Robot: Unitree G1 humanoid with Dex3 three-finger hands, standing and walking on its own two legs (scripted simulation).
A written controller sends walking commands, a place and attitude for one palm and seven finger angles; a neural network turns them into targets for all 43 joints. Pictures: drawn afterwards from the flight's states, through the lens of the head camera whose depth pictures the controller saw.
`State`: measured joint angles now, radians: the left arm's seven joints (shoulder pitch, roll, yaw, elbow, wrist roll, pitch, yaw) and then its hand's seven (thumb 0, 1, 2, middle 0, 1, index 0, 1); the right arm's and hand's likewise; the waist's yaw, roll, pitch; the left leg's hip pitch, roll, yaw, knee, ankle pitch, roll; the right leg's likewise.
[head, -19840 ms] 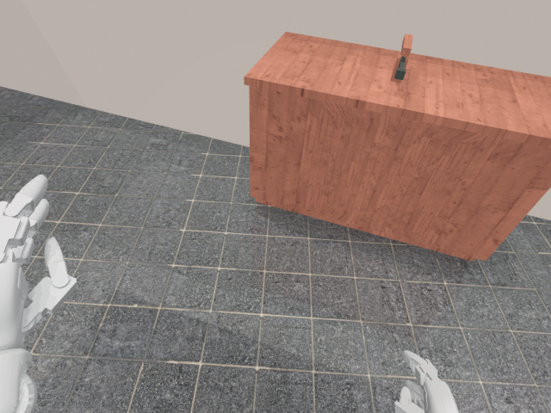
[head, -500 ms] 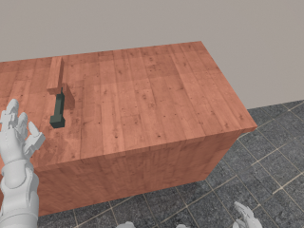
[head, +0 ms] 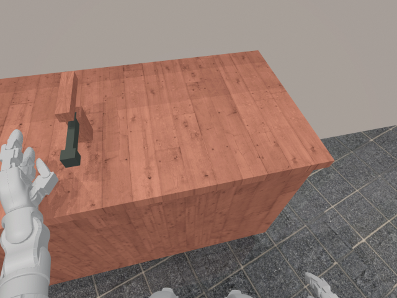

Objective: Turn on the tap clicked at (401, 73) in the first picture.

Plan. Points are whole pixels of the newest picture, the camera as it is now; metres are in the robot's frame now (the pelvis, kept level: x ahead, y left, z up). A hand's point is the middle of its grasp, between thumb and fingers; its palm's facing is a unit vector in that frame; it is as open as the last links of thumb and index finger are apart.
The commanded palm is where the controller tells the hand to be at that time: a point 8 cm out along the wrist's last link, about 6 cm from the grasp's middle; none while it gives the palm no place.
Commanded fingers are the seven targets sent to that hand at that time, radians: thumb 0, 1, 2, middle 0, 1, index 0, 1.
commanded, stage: reach beside the lever's end, fingers flat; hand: left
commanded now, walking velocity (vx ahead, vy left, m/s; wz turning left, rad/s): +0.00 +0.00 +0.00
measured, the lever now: (70, 157) +0.37 +0.28 +0.06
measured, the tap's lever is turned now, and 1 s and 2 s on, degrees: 0 5 37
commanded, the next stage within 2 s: push the lever round in 0.06 s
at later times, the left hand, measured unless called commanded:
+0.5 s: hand (65, 171) +0.34 +0.28 +0.06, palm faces +0.50 -0.86 -0.07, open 7.8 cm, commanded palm +0.29 +0.32 +0.06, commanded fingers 0.00 0.90 0.90 -0.15 -0.15 -0.15 -0.15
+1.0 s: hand (73, 171) +0.34 +0.27 +0.06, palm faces +0.51 -0.86 -0.06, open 7.6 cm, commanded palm +0.30 +0.29 +0.06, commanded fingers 0.00 0.90 0.90 -0.15 -0.15 -0.15 -0.15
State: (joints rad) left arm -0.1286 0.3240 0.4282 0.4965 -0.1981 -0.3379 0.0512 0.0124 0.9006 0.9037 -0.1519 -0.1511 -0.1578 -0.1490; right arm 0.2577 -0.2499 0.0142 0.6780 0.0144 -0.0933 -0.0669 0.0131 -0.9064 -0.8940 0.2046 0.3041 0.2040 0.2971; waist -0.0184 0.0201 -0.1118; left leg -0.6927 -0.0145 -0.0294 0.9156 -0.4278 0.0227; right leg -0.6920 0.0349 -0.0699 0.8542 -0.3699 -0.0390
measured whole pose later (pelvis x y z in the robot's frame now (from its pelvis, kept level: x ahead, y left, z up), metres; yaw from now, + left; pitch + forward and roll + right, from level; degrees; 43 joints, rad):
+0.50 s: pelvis +0.00 +0.00 +0.00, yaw +0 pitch +12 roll -2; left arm -0.15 0.29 0.39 0.49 -0.16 -0.34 0.11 0.01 0.90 0.90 -0.15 -0.15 -0.16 -0.15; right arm 0.24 -0.24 0.02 0.66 0.01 -0.09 -0.06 0.01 -0.91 -0.89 0.20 0.30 0.20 0.30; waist -0.02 0.02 -0.11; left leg -0.70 -0.01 -0.03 0.92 -0.43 0.02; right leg -0.70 0.03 -0.07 0.86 -0.38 -0.04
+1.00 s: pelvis +0.00 +0.00 +0.00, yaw +1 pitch +12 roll -2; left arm -0.15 0.25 0.35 0.47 -0.15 -0.35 0.16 0.01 0.93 0.92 -0.15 -0.15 -0.16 -0.15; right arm 0.24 -0.25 0.00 0.67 0.01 -0.08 -0.06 0.01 -0.91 -0.89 0.20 0.30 0.20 0.30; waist -0.02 0.02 -0.11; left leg -0.69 -0.01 -0.04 0.92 -0.43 0.01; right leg -0.69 0.04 -0.08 0.86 -0.38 -0.05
